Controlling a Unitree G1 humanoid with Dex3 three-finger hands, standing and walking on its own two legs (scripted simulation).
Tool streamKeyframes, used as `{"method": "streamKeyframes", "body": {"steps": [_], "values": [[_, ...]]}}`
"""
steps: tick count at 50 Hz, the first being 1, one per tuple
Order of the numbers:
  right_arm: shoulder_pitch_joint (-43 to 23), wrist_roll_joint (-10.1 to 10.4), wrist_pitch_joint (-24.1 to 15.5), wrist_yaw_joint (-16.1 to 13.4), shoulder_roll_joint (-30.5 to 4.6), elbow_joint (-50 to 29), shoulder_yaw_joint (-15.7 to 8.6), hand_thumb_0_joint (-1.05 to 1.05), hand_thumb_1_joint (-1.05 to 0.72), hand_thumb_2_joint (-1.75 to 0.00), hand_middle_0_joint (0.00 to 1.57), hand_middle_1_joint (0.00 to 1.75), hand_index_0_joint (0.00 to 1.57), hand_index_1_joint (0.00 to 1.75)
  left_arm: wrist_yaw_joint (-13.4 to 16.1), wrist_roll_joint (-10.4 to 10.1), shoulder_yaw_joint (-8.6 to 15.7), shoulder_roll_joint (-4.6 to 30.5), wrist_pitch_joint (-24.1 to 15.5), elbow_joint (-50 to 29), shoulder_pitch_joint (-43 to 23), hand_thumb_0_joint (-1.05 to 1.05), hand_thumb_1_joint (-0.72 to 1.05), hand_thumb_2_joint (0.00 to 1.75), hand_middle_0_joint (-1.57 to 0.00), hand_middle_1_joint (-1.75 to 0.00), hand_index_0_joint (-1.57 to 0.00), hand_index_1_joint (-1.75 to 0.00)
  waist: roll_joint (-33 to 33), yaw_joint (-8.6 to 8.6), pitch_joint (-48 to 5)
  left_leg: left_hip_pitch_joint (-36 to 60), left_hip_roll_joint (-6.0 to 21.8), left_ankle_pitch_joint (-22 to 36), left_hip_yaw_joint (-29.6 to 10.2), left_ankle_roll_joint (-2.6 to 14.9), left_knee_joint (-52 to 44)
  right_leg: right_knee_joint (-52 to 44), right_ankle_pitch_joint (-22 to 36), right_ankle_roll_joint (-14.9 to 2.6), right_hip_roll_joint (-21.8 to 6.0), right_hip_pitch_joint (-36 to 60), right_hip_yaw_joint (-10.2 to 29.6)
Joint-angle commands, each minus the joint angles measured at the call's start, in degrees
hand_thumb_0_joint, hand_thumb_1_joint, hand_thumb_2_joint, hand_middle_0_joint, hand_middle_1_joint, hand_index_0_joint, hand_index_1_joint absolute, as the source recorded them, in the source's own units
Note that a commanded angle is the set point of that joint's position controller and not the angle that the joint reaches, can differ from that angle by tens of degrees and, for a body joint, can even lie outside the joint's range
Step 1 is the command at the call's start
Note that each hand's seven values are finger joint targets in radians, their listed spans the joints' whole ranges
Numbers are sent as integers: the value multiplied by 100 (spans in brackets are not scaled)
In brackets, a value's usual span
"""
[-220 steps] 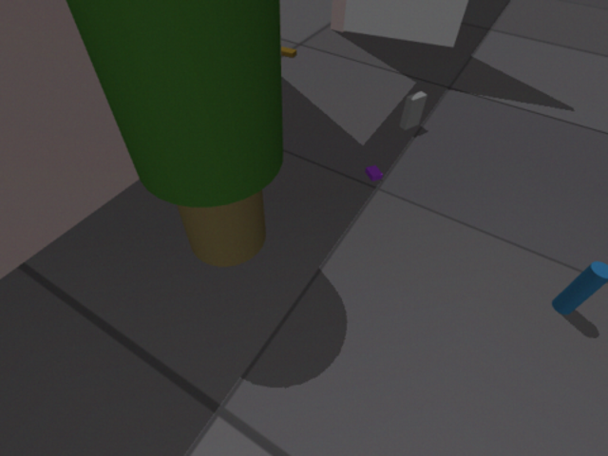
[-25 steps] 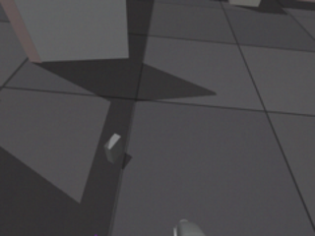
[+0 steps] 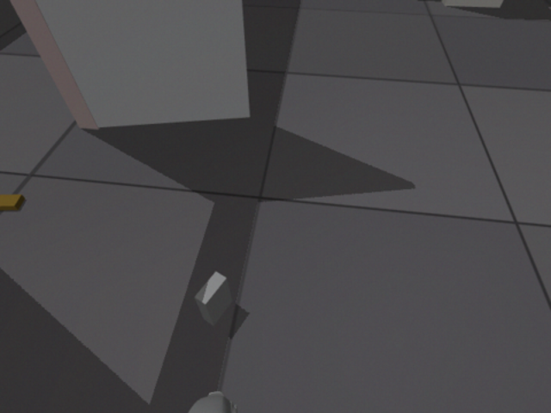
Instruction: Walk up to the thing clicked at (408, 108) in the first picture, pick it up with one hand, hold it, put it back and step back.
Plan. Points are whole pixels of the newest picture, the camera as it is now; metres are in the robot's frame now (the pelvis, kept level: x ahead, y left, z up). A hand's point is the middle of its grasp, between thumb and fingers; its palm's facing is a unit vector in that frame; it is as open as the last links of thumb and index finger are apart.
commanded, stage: walk up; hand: left
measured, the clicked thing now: (214, 299) +0.58 +0.22 -0.67
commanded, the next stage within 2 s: none
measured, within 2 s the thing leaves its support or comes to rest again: neither
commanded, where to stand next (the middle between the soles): +0.24 +0.02 m, yaw -1 degrees
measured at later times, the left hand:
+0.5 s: hand (117, 359) +0.24 +0.28 -0.15, palm faces -0.06 -0.91 -0.42, open 7.4 cm
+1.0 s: hand (115, 352) +0.26 +0.30 -0.16, palm faces -0.04 -0.94 -0.35, open 7.4 cm
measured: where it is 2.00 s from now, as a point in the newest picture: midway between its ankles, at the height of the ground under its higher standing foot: outside the picture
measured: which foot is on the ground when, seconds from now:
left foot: up 0.00-0.06, down 0.08-0.46, up 0.48-0.70, down 0.72-1.00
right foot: down 0.00-0.10, up 0.12-0.42, down 0.44-1.00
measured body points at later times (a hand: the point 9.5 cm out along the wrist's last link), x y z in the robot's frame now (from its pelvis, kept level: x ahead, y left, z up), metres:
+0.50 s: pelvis +0.14 +0.01 -0.02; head +0.17 -0.01 +0.43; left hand +0.24 +0.33 -0.12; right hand +0.18 -0.32 -0.14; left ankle +0.12 +0.14 -0.72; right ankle +0.24 -0.12 -0.73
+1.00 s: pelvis +0.20 +0.03 +0.00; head +0.21 +0.04 +0.44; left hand +0.26 +0.34 -0.14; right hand +0.28 -0.27 -0.13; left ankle +0.21 +0.15 -0.73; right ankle +0.23 -0.11 -0.73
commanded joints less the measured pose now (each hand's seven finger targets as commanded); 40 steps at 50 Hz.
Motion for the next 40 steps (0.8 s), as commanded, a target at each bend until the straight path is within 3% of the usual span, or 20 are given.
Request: {"method": "streamKeyframes", "body": {"steps": [1,3,4,5,6,10,14,19,21,22,23,24,25,28,32,35,36,37,38,40], "values": [[246,-14,-259,-26,-1006,-327,-392,0,-90,-90,20,30,20,30,83,-28,467,1682,-91,-504,-393,0,90,90,-20,-30,-20,-30,-824,-275,-200,1343,-148,406,230,57,-766,-989,-1202,-931,-1270,-995,1055],[781,-33,-310,-109,-1180,-143,-490,0,-90,-90,20,30,20,30,89,13,322,1360,-43,-467,-225,0,90,90,-20,-30,-20,-30,-123,-569,-434,2538,-378,-198,246,165,-943,199,-982,-678,-887,-1664,657],[1290,-59,-352,-187,-1528,-68,-587,0,-90,-90,20,30,20,30,88,0,205,1033,-35,-510,-160,0,90,90,-20,-30,-20,-30,974,-829,-607,3054,331,-1508,-984,471,-1768,2015,-516,-416,-415,-2202,186],[1328,-67,-391,-220,-2016,-275,-665,0,-90,-90,20,30,20,30,104,-90,174,846,-11,-527,-23,0,90,90,-20,-30,-20,-30,1577,-791,-510,3324,1743,-2341,-3732,1156,-2919,3207,-1318,-136,427,-3411,100],[1132,91,-360,-212,-2082,-341,-683,0,-90,-90,20,30,20,30,214,-13,293,1405,24,-376,-196,0,90,90,-20,-30,-20,-30,859,-730,-202,2626,2126,-2205,-4095,1638,-2873,3601,-1569,-165,-36,-3231,855],[436,89,-379,-296,-1507,-502,-421,0,-90,-90,20,30,20,30,149,-82,306,1391,38,11,224,0,90,90,-20,-30,-20,-30,610,-220,-46,1731,1153,87,-1539,1229,-2439,2924,-576,-34,-446,-2270,853],[353,40,-351,-292,-1525,-580,-406,0,-90,-90,20,30,20,30,40,-25,299,1145,95,-52,14,0,90,90,-20,-30,-20,-30,819,-295,-65,1530,1012,283,-970,1383,-2409,1947,-293,123,-391,-1856,459],[87,117,-187,-359,-1285,-571,-236,0,-90,-90,20,30,20,30,209,-36,267,865,48,81,-67,0,90,90,-20,-30,-20,-30,506,-112,-398,1091,781,2822,-299,1051,-1087,607,781,50,78,-439,76],[39,191,-118,-386,-958,-555,-85,0,-90,-90,20,30,20,30,277,-9,331,1092,-11,197,62,0,90,90,-20,-30,-20,-30,-7,53,-632,634,308,1712,-9,589,-263,40,1398,-121,114,497,239],[271,209,-129,-365,-806,-647,-37,0,-90,-90,20,30,20,30,276,18,474,1492,-38,135,405,0,90,90,-20,-30,-20,-30,-895,163,-947,114,-12,313,172,482,680,-306,667,-349,-532,1123,1253],[459,173,-69,-359,-535,-647,76,0,-90,-90,20,30,20,30,300,11,506,1812,-69,27,411,0,90,90,-20,-30,-20,-30,-1542,86,-921,-494,-493,-1663,180,262,1649,-1127,29,-870,-1926,1077,3358],[282,117,21,-438,-1124,-528,-155,0,-90,-90,20,30,20,30,287,-32,540,2088,-28,26,193,0,90,90,-20,-30,-20,-30,-1320,152,-704,-600,-422,-2309,-170,271,2162,-1252,-593,-1521,-2286,626,3892],[255,104,47,-463,-1280,-423,-198,0,-90,-90,20,30,20,30,297,-65,521,1952,3,-25,57,0,90,90,-20,-30,-20,-30,-1090,113,-458,-790,-245,-2138,-414,241,2242,-1209,-722,-1565,-2147,498,3682],[482,108,29,-413,-1171,-101,-192,0,-90,-90,20,30,20,30,328,-11,395,1670,45,-75,-395,0,90,90,-20,-30,-20,-30,-1251,-98,-323,-351,-64,-1418,-314,161,1571,-1053,-620,-1157,-1447,-196,2313],[434,60,34,-357,-911,132,-147,0,-90,-90,20,30,20,30,304,44,320,1502,105,-103,-726,0,90,90,-20,-30,-20,-30,-1417,-147,-518,753,-279,-971,29,88,288,-732,43,-999,-1179,-892,1565],[505,6,-24,-415,-945,376,-200,0,-90,-90,20,30,20,30,285,-46,167,1184,242,-50,-1063,0,90,90,-20,-30,-20,-30,-872,-376,-547,1837,-460,-73,133,120,-765,-55,-828,-626,-945,-1813,1237],[432,-46,-52,-448,-1111,356,-217,0,-90,-90,20,30,20,30,281,-81,80,942,289,-31,-1056,0,90,90,-20,-30,-20,-30,-224,-380,-405,1834,-31,-537,-588,192,-1481,360,-1326,-395,-703,-2120,1071],[-77,-48,-97,-448,-1484,158,-241,0,-90,-90,20,30,20,30,284,-138,15,744,329,7,-963,0,90,90,-20,-30,-20,-30,715,-219,-302,1035,1049,-2229,-2463,593,-2556,1042,-1390,-51,-67,-1971,644],[-494,19,-66,-427,-1705,106,-261,0,-90,-90,20,30,20,30,332,-103,163,1190,368,246,-988,0,90,90,-20,-30,-20,-30,656,-214,40,108,1451,-2886,-2782,1066,-2877,1750,-1424,-7,-38,-1325,647],[-887,5,-89,-443,-1333,104,-114,0,-90,-90,20,30,20,30,298,-111,137,1063,344,505,-718,0,90,90,-20,-30,-20,-30,307,32,74,285,918,-1787,-1887,862,-2424,1313,-866,23,-112,-950,738]]}}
